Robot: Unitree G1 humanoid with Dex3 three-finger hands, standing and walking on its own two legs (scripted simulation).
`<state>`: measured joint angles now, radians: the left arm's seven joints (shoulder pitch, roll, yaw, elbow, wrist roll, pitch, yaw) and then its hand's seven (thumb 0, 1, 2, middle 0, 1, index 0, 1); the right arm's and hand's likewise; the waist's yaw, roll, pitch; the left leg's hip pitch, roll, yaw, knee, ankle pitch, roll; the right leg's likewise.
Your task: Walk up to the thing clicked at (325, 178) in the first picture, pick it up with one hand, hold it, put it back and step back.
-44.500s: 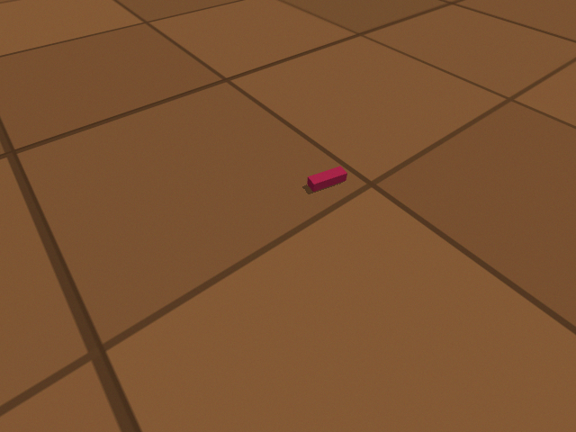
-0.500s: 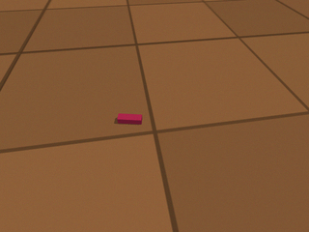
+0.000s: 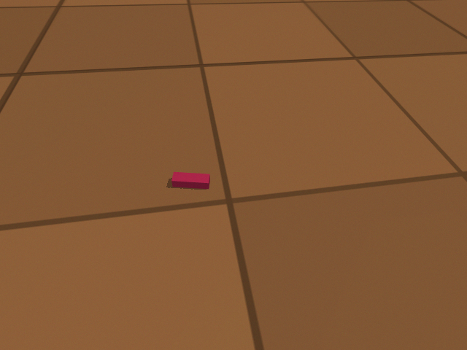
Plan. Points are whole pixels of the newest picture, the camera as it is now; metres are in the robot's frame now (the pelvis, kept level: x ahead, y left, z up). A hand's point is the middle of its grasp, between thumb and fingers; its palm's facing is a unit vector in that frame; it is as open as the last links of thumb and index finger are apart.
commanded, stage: step back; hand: left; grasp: from above
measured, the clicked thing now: (191, 180) +1.06 +0.21 -0.74
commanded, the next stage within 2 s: stand in 0.26 s
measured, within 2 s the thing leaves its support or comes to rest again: neither
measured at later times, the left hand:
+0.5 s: hand out of the picture +0.12 +0.24 -0.14, palm faces -0.02 -0.94 -0.34, open 7.3 cm
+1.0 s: hand out of the picture +0.05 +0.24 -0.14, palm faces -0.02 -0.94 -0.35, open 7.3 cm
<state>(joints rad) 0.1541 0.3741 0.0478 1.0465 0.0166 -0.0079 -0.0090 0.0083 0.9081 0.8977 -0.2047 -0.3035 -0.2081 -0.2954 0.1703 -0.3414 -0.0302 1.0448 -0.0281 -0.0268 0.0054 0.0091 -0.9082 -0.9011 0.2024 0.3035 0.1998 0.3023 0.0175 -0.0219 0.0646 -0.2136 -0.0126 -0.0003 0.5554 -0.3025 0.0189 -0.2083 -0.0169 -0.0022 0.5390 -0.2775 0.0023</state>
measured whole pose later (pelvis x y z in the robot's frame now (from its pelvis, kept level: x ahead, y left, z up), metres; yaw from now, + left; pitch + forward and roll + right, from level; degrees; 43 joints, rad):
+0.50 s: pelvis +0.01 +0.00 +0.01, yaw +0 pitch -3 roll +0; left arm 0.05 0.34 0.00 1.10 0.01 -0.01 0.00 0.01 0.91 0.90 -0.20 -0.30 -0.21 -0.30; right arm 0.04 -0.34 -0.01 1.11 0.00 -0.02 0.00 0.01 -0.91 -0.90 0.20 0.30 0.20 0.30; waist 0.00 0.00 0.07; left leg -0.08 -0.01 0.00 0.34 -0.21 0.01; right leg -0.09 -0.02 0.00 0.35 -0.21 0.01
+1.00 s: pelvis -0.02 -0.01 +0.02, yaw +0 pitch -3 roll +0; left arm 0.12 0.35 0.00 1.15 0.01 -0.01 -0.01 0.01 0.91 0.90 -0.20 -0.30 -0.21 -0.30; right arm 0.13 -0.35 0.00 1.16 -0.01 -0.01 0.01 0.01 -0.91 -0.90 0.20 0.30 0.20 0.30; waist 0.00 0.01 0.04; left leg -0.10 0.00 0.00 0.30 -0.14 0.00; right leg -0.11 -0.01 0.00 0.32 -0.15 0.00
